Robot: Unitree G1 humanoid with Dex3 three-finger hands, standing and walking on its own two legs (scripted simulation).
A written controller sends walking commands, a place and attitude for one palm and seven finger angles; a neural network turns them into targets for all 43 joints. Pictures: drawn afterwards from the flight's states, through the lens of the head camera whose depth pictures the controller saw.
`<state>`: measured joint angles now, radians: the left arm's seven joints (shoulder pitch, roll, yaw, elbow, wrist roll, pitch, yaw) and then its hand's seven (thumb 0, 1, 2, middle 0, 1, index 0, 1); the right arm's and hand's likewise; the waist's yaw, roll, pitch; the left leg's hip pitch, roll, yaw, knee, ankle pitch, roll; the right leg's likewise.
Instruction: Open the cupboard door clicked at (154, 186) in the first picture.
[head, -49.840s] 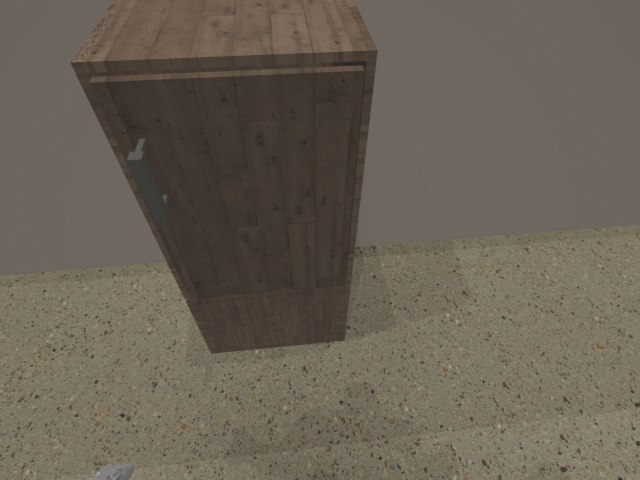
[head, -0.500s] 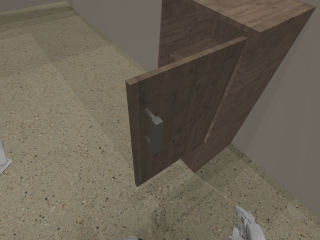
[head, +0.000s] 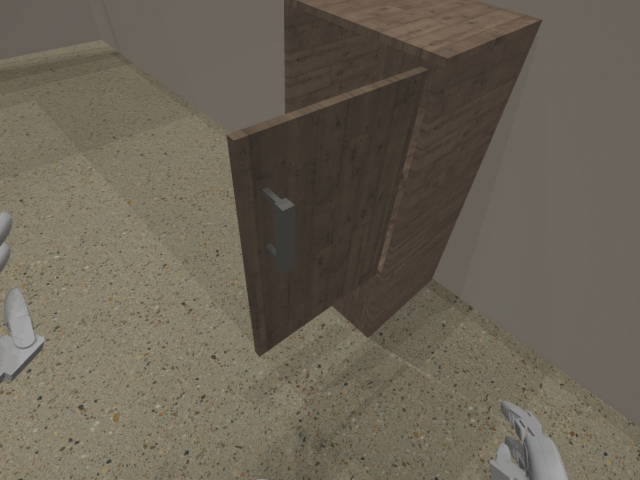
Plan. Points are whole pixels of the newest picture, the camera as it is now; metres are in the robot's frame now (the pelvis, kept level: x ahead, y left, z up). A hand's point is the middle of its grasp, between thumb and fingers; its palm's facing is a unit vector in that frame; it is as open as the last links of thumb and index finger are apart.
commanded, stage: stop stepping back and stand still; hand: left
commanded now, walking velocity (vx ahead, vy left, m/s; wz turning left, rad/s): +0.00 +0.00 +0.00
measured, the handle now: (277, 230) +0.48 +0.10 +0.03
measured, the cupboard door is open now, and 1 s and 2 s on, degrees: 87 87 87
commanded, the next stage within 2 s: let the arm hang, fingers relaxed in 1.08 s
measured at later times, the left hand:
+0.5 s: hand out of the picture +0.12 +0.29 +0.16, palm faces +0.36 -0.76 -0.53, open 7.4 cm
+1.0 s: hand out of the picture +0.10 +0.30 +0.16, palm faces +0.36 -0.79 -0.49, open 7.4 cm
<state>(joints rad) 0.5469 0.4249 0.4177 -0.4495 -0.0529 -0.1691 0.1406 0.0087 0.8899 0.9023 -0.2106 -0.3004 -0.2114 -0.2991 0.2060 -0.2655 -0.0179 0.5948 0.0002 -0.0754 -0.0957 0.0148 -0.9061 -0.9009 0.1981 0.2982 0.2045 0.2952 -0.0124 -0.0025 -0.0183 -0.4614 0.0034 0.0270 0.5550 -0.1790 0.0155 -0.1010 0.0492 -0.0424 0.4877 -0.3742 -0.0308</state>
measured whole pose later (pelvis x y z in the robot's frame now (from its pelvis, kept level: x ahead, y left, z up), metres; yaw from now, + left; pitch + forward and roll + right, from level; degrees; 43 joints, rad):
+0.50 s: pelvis -0.07 +0.02 +0.01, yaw -2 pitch -1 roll -1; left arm 0.61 0.43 0.39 -0.45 -0.04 -0.16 0.13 0.01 0.89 0.90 -0.21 -0.30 -0.21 -0.30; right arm 0.22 -0.18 0.03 0.66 -0.02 -0.11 -0.07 0.02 -0.90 -0.90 0.20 0.30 0.21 0.30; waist 0.01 0.03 0.01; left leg -0.38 -0.03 0.03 0.54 -0.22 0.00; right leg -0.16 0.04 -0.06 0.42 -0.23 -0.06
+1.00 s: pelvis -0.10 +0.04 +0.01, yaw -2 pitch -2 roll -2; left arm 0.59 0.41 0.39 -0.43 -0.03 -0.19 0.14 0.01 0.89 0.90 -0.21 -0.30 -0.21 -0.30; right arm 0.24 -0.21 0.01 0.64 -0.01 -0.13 -0.08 0.02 -0.90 -0.90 0.20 0.30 0.21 0.30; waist -0.01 0.02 0.02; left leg -0.28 0.01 0.02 0.45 -0.15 0.02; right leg -0.18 0.04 -0.05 0.40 -0.20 -0.03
